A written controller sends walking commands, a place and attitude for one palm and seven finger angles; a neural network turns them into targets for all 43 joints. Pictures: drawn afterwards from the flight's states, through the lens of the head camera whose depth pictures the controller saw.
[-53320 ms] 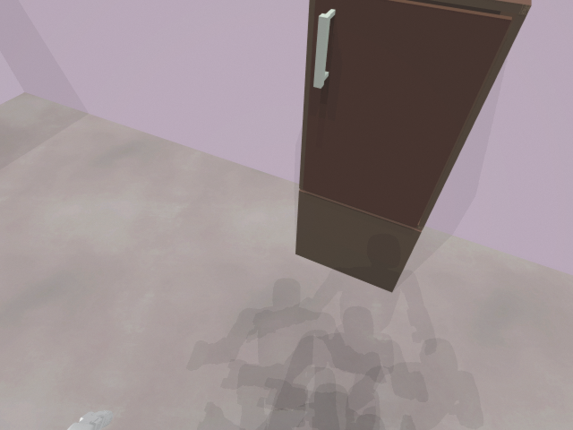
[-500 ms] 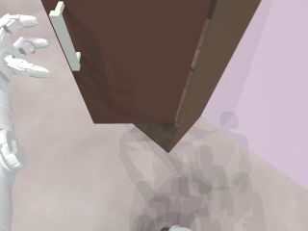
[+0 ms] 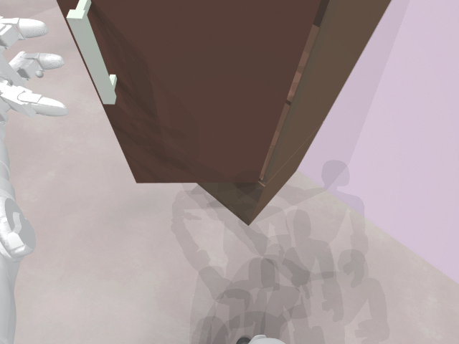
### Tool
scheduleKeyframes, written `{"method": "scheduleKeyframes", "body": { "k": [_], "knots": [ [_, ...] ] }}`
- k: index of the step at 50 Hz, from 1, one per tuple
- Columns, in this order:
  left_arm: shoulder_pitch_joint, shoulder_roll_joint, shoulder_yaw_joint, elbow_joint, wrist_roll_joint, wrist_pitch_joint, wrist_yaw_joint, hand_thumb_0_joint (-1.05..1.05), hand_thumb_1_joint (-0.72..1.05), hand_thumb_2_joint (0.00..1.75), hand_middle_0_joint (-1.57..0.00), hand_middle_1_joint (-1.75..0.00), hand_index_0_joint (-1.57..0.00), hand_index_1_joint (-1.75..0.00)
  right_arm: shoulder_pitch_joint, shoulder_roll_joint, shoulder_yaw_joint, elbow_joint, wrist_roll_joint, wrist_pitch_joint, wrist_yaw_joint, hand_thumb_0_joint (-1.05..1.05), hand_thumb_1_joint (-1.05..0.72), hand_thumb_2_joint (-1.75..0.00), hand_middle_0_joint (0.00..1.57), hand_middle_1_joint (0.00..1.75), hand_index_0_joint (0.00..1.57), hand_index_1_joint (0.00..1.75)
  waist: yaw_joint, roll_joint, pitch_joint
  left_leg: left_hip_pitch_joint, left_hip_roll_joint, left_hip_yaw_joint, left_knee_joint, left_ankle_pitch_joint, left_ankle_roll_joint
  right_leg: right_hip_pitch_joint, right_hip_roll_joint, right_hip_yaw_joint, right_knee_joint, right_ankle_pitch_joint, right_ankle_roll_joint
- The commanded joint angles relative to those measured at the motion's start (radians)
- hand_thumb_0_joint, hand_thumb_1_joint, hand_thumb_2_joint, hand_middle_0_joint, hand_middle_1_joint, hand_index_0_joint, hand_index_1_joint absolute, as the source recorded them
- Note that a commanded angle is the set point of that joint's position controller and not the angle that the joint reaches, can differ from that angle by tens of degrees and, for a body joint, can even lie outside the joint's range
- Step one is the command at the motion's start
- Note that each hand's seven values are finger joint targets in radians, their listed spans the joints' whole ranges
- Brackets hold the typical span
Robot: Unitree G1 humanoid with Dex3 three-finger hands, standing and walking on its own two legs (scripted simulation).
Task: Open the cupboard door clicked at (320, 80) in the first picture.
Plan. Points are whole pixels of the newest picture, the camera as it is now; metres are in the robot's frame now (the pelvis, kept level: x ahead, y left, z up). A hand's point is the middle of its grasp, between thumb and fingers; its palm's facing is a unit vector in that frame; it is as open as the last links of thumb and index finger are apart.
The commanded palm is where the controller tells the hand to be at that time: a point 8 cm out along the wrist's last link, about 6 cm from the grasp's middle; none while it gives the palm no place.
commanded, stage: move the hooked fingers beside the handle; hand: left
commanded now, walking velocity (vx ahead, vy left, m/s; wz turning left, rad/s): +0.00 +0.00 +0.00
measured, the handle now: (98, 55) +0.55 +0.17 +0.16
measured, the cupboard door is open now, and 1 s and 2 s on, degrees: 43 43 43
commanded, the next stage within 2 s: slide the fingers in behind the handle in 0.32 s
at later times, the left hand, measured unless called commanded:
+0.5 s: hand (56, 69) +0.52 +0.23 +0.16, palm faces -0.03 -1.00 +0.00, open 14.0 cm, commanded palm +0.50 +0.27 +0.15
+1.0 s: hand (75, 76) +0.51 +0.20 +0.16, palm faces -0.04 -1.00 +0.02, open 14.1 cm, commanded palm +0.49 +0.25 +0.15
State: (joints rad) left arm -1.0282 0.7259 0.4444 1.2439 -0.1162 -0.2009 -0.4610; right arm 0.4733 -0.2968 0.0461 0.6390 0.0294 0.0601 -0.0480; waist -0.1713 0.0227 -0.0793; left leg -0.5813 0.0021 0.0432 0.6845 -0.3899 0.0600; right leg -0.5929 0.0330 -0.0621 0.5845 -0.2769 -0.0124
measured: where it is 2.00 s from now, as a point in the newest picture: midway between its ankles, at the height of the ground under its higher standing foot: outside the picture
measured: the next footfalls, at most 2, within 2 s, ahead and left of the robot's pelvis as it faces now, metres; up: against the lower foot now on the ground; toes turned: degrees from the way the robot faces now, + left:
none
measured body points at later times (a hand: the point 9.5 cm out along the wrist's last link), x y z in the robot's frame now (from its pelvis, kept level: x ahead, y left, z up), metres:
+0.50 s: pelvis +0.00 -0.01 +0.00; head +0.11 +0.01 +0.43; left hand +0.52 +0.28 +0.16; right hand -0.04 -0.28 -0.11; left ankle -0.05 +0.07 -0.72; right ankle -0.01 -0.12 -0.72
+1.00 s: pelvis +0.00 -0.01 +0.00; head +0.09 +0.01 +0.44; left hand +0.50 +0.25 +0.16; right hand -0.01 -0.28 -0.11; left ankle -0.05 +0.07 -0.72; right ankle -0.01 -0.12 -0.72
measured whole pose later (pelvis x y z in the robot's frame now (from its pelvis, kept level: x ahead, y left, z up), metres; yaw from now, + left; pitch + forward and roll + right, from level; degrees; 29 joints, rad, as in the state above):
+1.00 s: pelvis +0.00 -0.01 +0.00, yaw +1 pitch +15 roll -2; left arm -1.06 0.61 0.37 1.25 -0.12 -0.20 -0.36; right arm 0.43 -0.30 0.05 0.64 0.03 0.04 -0.04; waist -0.16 0.03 -0.08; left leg -0.57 0.00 0.03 0.70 -0.39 0.05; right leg -0.58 0.03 -0.08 0.61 -0.29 -0.02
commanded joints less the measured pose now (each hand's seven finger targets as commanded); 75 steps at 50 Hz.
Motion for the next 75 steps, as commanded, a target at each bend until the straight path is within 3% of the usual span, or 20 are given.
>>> {"method": "scheduleKeyframes", "body": {
  "k": [1, 3, 5, 9, 11, 14, 20, 24, 28, 30, 35, 38, 41, 47, 52, 62, 66, 69, 72, 75],
  "knots": [
    [-0.477, 0.204, -0.018, -0.190, -0.035, -0.038, -0.002, 0.00, -0.50, 0.30, -0.30, -1.20, -0.30, -1.20, 0.151, -0.196, -0.073, -0.024, -0.005, -0.020, -0.016, 0.00, -0.90, -0.90, 0.20, 0.30, 0.20, 0.30, -0.016, 0.157, -0.387, 0.382, 0.047, -0.122, -0.019, 0.671, -0.055, 0.067, 0.011, 0.023, -0.011, 0.353, -0.009],
    [-0.498, 0.200, -0.032, -0.165, -0.028, -0.024, 0.014, 0.00, -0.50, 0.30, -0.30, -1.20, -0.30, -1.20, 0.149, -0.198, -0.070, -0.023, -0.005, -0.023, -0.018, 0.00, -0.90, -0.90, 0.20, 0.30, 0.20, 0.30, -0.030, 0.110, -0.342, 0.318, 0.042, -0.115, -0.029, 0.586, -0.045, 0.076, 0.007, 0.024, -0.013, 0.338, -0.007],
    [-0.536, 0.265, 0.012, -0.201, -0.015, -0.038, 0.032, 0.00, -0.50, 0.30, -0.30, -1.20, -0.30, -1.20, 0.154, -0.203, -0.069, -0.026, -0.008, -0.025, -0.021, 0.00, -0.90, -0.90, 0.20, 0.30, 0.20, 0.30, -0.018, 0.143, -0.406, 0.345, 0.041, -0.122, -0.021, 0.631, -0.053, 0.098, 0.005, 0.028, 0.002, 0.363, -0.011],
    [-0.556, 0.205, -0.031, -0.182, -0.014, -0.060, 0.048, 0.00, -0.50, 0.30, -0.30, -1.20, -0.30, -1.20, 0.149, -0.194, -0.065, -0.027, -0.010, -0.027, -0.020, 0.00, -0.90, -0.90, 0.20, 0.30, 0.20, 0.30, -0.036, 0.129, -0.393, 0.346, 0.042, -0.125, -0.008, 0.644, -0.054, 0.089, 0.005, 0.025, 0.009, 0.369, -0.012],
    [-0.534, 0.309, 0.045, -0.161, -0.005, -0.060, 0.051, 0.00, -0.50, 0.30, -0.30, -1.20, -0.30, -1.20, 0.147, -0.204, -0.063, -0.035, -0.009, -0.026, -0.019, 0.00, -0.90, -0.90, 0.20, 0.30, 0.20, 0.30, -0.013, 0.111, -0.427, 0.304, 0.034, -0.114, -0.010, 0.597, -0.045, 0.140, 0.004, 0.040, 0.012, 0.387, -0.009],
    [-0.559, 0.252, -0.018, -0.164, 0.008, -0.066, 0.051, 0.00, -0.50, 0.30, -0.30, -1.20, -0.30, -1.20, 0.143, -0.196, -0.058, -0.045, -0.006, -0.026, -0.023, 0.00, -0.90, -0.90, 0.20, 0.30, 0.20, 0.30, -0.027, 0.152, -0.410, 0.293, 0.030, -0.110, -0.011, 0.588, -0.044, 0.129, -0.001, 0.036, 0.018, 0.385, -0.011],
    [-0.558, 0.333, 0.040, -0.162, 0.008, -0.067, 0.039, 0.00, -0.50, 0.30, -0.30, -1.20, -0.30, -1.20, 0.159, -0.206, -0.060, -0.044, -0.006, -0.024, -0.026, 0.00, -0.90, -0.90, 0.20, 0.30, 0.20, 0.30, -0.014, 0.136, -0.460, 0.288, 0.030, -0.111, -0.010, 0.566, -0.040, 0.161, 0.004, 0.042, 0.017, 0.395, -0.010],
    [-0.518, 0.236, -0.012, -0.181, -0.013, -0.063, 0.029, 0.00, -0.50, 0.30, -0.30, -1.20, -0.30, -1.20, 0.165, -0.195, -0.065, -0.042, -0.007, -0.022, -0.022, 0.00, -0.90, -0.90, 0.20, 0.30, 0.20, 0.30, -0.017, 0.149, -0.457, 0.334, 0.036, -0.113, -0.006, 0.633, -0.045, 0.137, 0.008, 0.031, 0.012, 0.401, -0.013],
    [-0.492, 0.246, -0.002, -0.163, -0.015, -0.038, 0.030, 0.00, -0.50, 0.30, -0.30, -1.20, -0.30, -1.20, 0.159, -0.198, -0.065, -0.040, -0.006, -0.018, -0.017, 0.00, -0.90, -0.90, 0.20, 0.30, 0.20, 0.30, -0.016, 0.111, -0.395, 0.254, 0.029, -0.092, -0.024, 0.540, -0.029, 0.167, 0.007, 0.038, -0.002, 0.406, -0.008],
    [-0.502, 0.256, 0.012, -0.221, -0.012, -0.047, 0.044, 0.00, -0.50, 0.30, -0.30, -1.20, -0.30, -1.20, 0.159, -0.195, -0.066, -0.047, -0.007, -0.018, -0.015, 0.00, -0.90, -0.90, 0.20, 0.30, 0.20, 0.30, 0.001, 0.164, -0.440, 0.295, 0.029, -0.094, -0.022, 0.583, -0.034, 0.172, 0.006, 0.039, 0.002, 0.418, -0.011],
    [-0.489, 0.232, 0.008, -0.237, -0.015, -0.058, 0.060, 0.00, -0.50, 0.30, -0.30, -1.20, -0.30, -1.20, 0.161, -0.194, -0.072, -0.043, -0.009, -0.020, -0.013, 0.00, -0.90, -0.90, 0.20, 0.30, 0.20, 0.30, 0.001, 0.147, -0.450, 0.324, 0.034, -0.101, -0.021, 0.604, -0.036, 0.165, 0.008, 0.037, 0.002, 0.413, -0.011],
    [-0.492, 0.152, -0.045, -0.226, -0.021, -0.054, 0.059, 0.00, -0.50, 0.30, -0.30, -1.20, -0.30, -1.20, 0.148, -0.187, -0.073, -0.038, -0.008, -0.025, -0.008, 0.00, -0.90, -0.90, 0.20, 0.30, 0.20, 0.30, -0.013, 0.129, -0.414, 0.324, 0.034, -0.100, -0.024, 0.578, -0.034, 0.148, 0.010, 0.033, -0.005, 0.397, -0.009],
    [-0.502, 0.178, -0.021, -0.254, -0.027, -0.063, 0.069, 0.00, -0.50, 0.30, -0.30, -1.20, -0.30, -1.20, 0.143, -0.187, -0.072, -0.036, -0.007, -0.030, -0.009, 0.00, -0.90, -0.90, 0.20, 0.30, 0.20, 0.30, -0.008, 0.137, -0.442, 0.336, 0.032, -0.098, -0.023, 0.590, -0.033, 0.164, 0.007, 0.038, -0.003, 0.411, -0.009],
    [-0.539, 0.104, -0.070, -0.232, -0.027, -0.057, 0.095, 0.00, -0.50, 0.30, -0.30, -1.20, -0.30, -1.20, 0.126, -0.181, -0.067, -0.032, -0.007, -0.043, -0.007, 0.00, -0.90, -0.90, 0.20, 0.30, 0.20, 0.30, -0.023, 0.126, -0.389, 0.321, 0.029, -0.107, -0.030, 0.531, -0.036, 0.126, 0.005, 0.032, -0.002, 0.357, -0.010],
    [-0.553, 0.161, -0.025, -0.195, -0.009, -0.060, 0.131, 0.00, -0.50, 0.30, -0.30, -1.20, -0.30, -1.20, 0.128, -0.183, -0.062, -0.037, -0.009, -0.056, -0.006, 0.00, -0.90, -0.90, 0.20, 0.30, 0.20, 0.30, -0.017, 0.074, -0.403, 0.258, 0.019, -0.097, -0.029, 0.482, -0.027, 0.176, 0.000, 0.043, 0.008, 0.375, -0.008],
    [-0.567, 0.068, -0.076, -0.206, -0.014, -0.068, 0.139, 0.00, -0.50, 0.30, -0.30, -1.20, -0.30, -1.20, 0.129, -0.177, -0.066, -0.033, -0.010, -0.066, 0.004, 0.00, -0.90, -0.90, 0.20, 0.30, 0.20, 0.30, -0.023, 0.091, -0.416, 0.293, 0.024, -0.101, -0.022, 0.509, -0.035, 0.145, 0.004, 0.037, 0.013, 0.368, -0.007],
    [-0.546, 0.065, -0.066, -0.257, -0.003, -0.080, 0.167, 0.00, -0.50, 0.30, -0.30, -1.20, -0.30, -1.20, 0.133, -0.169, -0.069, -0.040, -0.013, -0.071, 0.012, 0.00, -0.90, -0.90, 0.20, 0.30, 0.20, 0.30, 0.001, 0.137, -0.455, 0.330, 0.027, -0.110, -0.019, 0.573, -0.046, 0.145, 0.004, 0.033, 0.023, 0.374, -0.012],
    [-0.545, 0.053, -0.068, -0.217, -0.011, -0.079, 0.182, 0.00, -0.50, 0.30, -0.30, -1.20, -0.30, -1.20, 0.142, -0.172, -0.070, -0.030, -0.014, -0.070, 0.012, 0.00, -0.90, -0.90, 0.20, 0.30, 0.20, 0.30, -0.016, 0.058, -0.388, 0.273, 0.024, -0.100, -0.029, 0.505, -0.034, 0.162, 0.006, 0.030, 0.011, 0.361, -0.012],
    [-0.534, 0.048, -0.069, -0.253, 0.002, -0.083, 0.189, 0.00, -0.50, 0.30, -0.30, -1.20, -0.30, -1.20, 0.129, -0.167, -0.070, -0.044, -0.014, -0.075, 0.017, 0.00, -0.90, -0.90, 0.20, 0.30, 0.20, 0.30, 0.002, 0.106, -0.421, 0.279, 0.017, -0.090, -0.034, 0.490, -0.033, 0.180, 0.004, 0.039, 0.013, 0.370, -0.012],
    [-0.530, 0.069, -0.046, -0.227, 0.003, -0.085, 0.201, 0.00, -0.50, 0.30, -0.30, -1.20, -0.30, -1.20, 0.136, -0.171, -0.070, -0.037, -0.014, -0.077, 0.015, 0.00, -0.90, -0.90, 0.20, 0.30, 0.20, 0.30, -0.001, 0.060, -0.400, 0.261, 0.018, -0.090, -0.038, 0.460, -0.029, 0.181, 0.007, 0.038, 0.009, 0.355, -0.011]
  ]
}}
